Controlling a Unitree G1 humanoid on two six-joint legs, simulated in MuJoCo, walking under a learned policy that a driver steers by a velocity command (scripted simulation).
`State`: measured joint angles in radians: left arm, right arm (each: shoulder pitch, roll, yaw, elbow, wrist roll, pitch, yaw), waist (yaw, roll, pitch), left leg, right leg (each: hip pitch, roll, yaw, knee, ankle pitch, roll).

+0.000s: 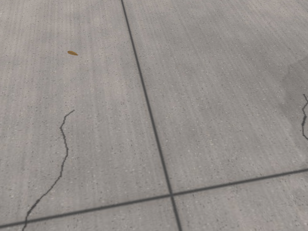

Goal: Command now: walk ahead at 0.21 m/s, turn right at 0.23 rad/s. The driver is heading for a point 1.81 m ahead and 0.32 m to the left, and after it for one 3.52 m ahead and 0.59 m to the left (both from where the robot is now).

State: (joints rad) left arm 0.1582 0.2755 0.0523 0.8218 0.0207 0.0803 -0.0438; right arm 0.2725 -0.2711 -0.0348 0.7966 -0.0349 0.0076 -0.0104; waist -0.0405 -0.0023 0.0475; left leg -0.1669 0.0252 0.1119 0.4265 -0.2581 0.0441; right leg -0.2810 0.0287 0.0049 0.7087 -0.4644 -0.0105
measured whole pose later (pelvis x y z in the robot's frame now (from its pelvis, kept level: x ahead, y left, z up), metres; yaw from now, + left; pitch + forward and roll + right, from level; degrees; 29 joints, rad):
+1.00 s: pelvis +0.45 +0.01 -0.01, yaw +3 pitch +1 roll +2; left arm -0.01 0.22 0.01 0.83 0.03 -0.05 -0.03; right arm 0.47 -0.19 -0.03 1.02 -0.02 -0.08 0.00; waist -0.09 -0.04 0.06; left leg 0.07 -0.09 -0.01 0.24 -0.32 0.07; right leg -0.57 -0.05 -0.02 0.59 -0.03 -0.01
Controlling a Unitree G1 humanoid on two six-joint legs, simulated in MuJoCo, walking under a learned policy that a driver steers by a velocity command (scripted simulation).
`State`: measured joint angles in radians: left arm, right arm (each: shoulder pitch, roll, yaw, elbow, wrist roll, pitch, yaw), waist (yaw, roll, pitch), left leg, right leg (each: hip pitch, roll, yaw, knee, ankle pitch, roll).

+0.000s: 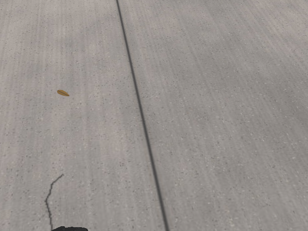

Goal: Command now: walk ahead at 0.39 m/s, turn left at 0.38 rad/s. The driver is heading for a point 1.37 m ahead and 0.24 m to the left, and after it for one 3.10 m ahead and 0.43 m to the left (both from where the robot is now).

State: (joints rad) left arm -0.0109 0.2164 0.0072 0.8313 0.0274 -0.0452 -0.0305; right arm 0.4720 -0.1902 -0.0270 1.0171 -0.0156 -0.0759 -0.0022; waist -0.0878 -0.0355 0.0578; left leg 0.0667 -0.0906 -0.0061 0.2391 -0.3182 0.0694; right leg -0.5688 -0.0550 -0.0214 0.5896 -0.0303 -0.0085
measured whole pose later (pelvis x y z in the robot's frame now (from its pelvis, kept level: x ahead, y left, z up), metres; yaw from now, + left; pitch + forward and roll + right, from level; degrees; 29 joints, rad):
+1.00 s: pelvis +0.18 +0.01 +0.01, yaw +22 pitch +1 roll +1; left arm 0.26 0.24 0.05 0.86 0.03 -0.01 -0.02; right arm 0.31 -0.25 -0.06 0.89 -0.02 -0.02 0.00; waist -0.01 0.01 -0.04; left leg -0.15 -0.04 0.03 0.37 -0.24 0.06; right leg -0.25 -0.01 -0.06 0.51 -0.34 -0.06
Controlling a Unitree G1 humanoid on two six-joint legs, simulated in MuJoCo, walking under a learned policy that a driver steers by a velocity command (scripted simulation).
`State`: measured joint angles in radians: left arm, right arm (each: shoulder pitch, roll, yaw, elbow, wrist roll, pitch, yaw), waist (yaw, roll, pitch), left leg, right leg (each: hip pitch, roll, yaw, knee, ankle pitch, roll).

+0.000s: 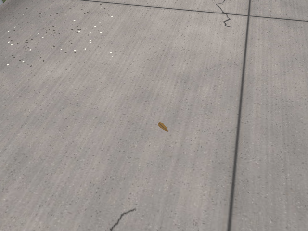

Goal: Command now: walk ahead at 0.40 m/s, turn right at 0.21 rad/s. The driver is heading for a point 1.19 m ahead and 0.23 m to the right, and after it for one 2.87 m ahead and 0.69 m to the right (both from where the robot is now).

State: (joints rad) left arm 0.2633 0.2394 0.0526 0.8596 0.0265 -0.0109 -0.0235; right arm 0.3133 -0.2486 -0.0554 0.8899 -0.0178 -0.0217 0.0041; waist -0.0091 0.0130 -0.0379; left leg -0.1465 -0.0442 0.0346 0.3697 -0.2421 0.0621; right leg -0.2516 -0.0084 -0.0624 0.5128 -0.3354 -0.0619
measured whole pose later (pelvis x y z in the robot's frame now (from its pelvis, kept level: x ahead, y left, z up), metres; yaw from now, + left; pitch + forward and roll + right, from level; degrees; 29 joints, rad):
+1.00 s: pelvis +0.46 -0.10 -0.02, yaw -22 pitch +1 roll +1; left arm 0.00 0.21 0.02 0.77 0.06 -0.06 -0.03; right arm 0.46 -0.22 -0.03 0.99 0.00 -0.07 0.01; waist -0.07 0.00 0.05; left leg -0.02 0.02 0.10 0.56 -0.44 0.02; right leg -0.44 0.01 -0.09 0.53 -0.11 -0.10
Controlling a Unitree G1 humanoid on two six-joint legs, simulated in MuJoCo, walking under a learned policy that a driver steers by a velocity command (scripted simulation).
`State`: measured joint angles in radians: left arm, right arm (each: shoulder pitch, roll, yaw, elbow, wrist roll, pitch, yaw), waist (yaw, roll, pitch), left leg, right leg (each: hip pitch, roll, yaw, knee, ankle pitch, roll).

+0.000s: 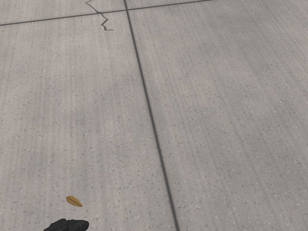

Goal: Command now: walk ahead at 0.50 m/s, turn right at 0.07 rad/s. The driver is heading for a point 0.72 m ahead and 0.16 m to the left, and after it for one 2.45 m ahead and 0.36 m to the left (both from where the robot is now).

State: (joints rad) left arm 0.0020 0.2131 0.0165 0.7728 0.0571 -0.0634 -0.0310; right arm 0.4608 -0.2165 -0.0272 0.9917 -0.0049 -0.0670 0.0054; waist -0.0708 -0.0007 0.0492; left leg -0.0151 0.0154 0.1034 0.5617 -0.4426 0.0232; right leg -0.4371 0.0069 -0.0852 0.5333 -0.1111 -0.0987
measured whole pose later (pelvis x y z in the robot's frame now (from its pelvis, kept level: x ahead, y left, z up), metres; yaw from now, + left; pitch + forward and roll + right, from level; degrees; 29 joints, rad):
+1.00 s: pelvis +0.53 +0.10 +0.01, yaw +26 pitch +2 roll +1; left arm 0.04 0.24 0.02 0.75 0.03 -0.04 -0.03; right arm 0.43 -0.26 -0.06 0.92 -0.02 -0.06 -0.01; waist -0.08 -0.03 0.04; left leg 0.08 -0.13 -0.13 0.25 -0.34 0.11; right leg -0.57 -0.05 -0.03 0.59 -0.05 -0.01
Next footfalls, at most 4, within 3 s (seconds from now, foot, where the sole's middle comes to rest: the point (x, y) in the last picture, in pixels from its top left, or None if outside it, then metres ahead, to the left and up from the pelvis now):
0.52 left None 0.41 0.12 -0.76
1.06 right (133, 165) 0.76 0.09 -0.76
1.58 left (81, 134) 0.96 0.35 -0.76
2.10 right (124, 93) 1.23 0.13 -0.76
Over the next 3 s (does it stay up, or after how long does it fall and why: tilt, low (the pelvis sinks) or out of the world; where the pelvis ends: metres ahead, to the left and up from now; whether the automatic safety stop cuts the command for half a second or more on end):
stays up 1.57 0.24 0.02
